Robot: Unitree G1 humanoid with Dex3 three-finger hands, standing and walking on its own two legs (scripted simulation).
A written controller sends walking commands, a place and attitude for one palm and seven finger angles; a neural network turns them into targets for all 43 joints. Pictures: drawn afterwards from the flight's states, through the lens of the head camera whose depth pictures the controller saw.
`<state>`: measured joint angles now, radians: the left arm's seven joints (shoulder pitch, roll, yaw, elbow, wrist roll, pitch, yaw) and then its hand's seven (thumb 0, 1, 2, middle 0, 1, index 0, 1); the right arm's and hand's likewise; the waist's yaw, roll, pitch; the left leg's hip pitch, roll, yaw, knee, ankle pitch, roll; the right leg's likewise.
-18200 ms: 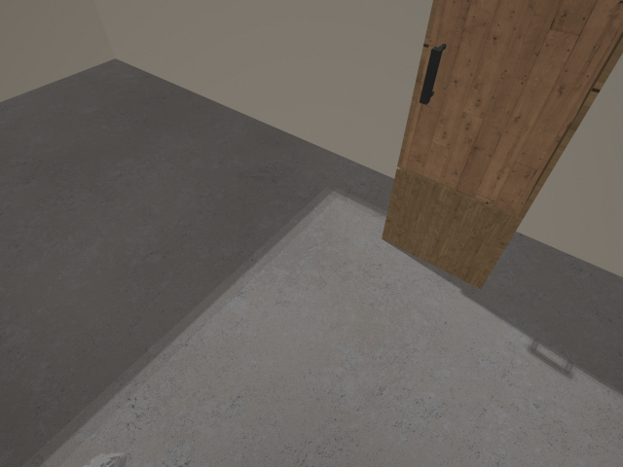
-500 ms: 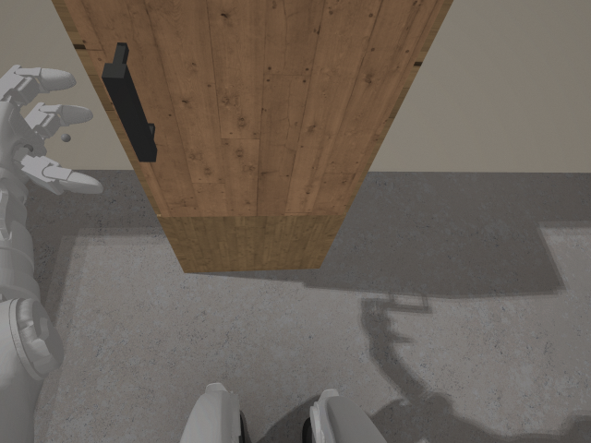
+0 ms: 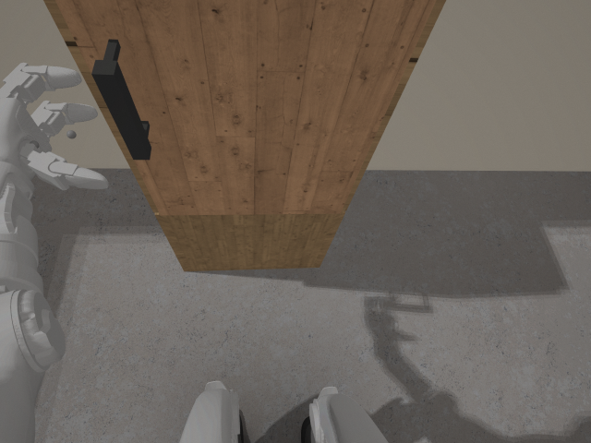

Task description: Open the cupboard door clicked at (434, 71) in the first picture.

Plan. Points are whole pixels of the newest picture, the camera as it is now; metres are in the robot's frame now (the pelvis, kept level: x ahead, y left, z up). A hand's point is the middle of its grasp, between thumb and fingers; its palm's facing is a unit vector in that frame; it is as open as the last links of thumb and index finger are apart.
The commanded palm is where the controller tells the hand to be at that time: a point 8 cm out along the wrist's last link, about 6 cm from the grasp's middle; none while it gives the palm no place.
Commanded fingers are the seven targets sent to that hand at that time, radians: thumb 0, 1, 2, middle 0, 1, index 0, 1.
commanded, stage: slide the fingers in behind the handle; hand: left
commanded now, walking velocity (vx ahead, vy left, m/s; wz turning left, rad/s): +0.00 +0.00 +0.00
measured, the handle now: (128, 104) +0.54 +0.19 +0.08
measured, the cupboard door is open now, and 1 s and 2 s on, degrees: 0 0 0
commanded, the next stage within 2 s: close the thumb around the handle in 1.64 s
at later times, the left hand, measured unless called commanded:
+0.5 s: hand (90, 133) +0.49 +0.23 +0.08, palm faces +0.00 -1.00 -0.02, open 14.0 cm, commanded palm +0.47 +0.27 +0.08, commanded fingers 0.00 -0.50 0.30 -0.30 -1.20 -0.30 -1.20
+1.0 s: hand (120, 140) +0.47 +0.19 +0.09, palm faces -0.01 -1.00 -0.02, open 14.0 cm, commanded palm +0.45 +0.24 +0.08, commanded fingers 0.00 -0.50 0.30 -0.30 -1.20 -0.30 -1.20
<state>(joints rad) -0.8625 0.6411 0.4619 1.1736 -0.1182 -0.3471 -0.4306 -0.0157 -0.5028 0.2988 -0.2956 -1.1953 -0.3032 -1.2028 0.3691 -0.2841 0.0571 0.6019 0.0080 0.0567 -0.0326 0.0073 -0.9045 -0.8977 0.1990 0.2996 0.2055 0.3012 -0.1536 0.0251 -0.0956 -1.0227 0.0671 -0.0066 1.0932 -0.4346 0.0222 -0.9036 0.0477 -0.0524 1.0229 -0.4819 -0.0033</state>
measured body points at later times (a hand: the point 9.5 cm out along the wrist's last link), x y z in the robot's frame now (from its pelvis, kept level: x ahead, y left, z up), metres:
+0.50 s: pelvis +0.00 +0.00 +0.00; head +0.12 +0.02 +0.43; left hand +0.48 +0.29 +0.09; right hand +0.03 -0.27 -0.11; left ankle +0.04 +0.10 -0.66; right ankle +0.00 -0.13 -0.66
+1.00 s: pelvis +0.00 -0.01 +0.01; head +0.10 +0.01 +0.44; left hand +0.47 +0.25 +0.09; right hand +0.04 -0.27 -0.11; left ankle +0.04 +0.10 -0.66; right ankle +0.00 -0.13 -0.66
